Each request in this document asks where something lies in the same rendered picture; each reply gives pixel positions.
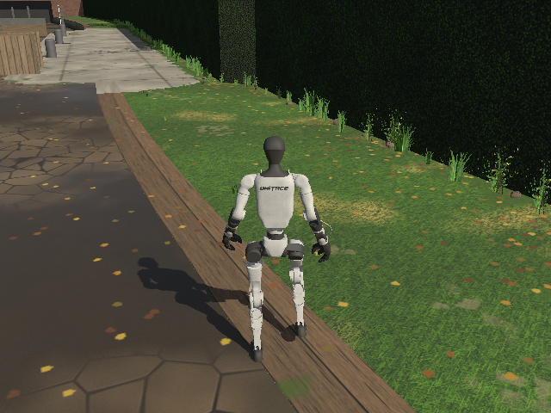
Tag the left robot forearm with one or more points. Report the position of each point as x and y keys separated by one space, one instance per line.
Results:
x=231 y=226

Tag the robot right thigh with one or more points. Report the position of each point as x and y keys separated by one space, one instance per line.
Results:
x=295 y=252

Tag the robot right foot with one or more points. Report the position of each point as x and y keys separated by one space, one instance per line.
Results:
x=300 y=330

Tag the left robot upper arm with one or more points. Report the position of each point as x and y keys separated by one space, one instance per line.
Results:
x=243 y=193

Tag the left robot hand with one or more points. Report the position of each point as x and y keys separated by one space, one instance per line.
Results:
x=234 y=238

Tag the right robot upper arm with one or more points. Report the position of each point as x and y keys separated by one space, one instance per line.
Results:
x=306 y=195

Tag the right robot forearm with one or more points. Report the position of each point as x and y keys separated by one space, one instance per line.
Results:
x=318 y=229

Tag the right robot hand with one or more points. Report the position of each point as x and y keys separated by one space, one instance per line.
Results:
x=326 y=249

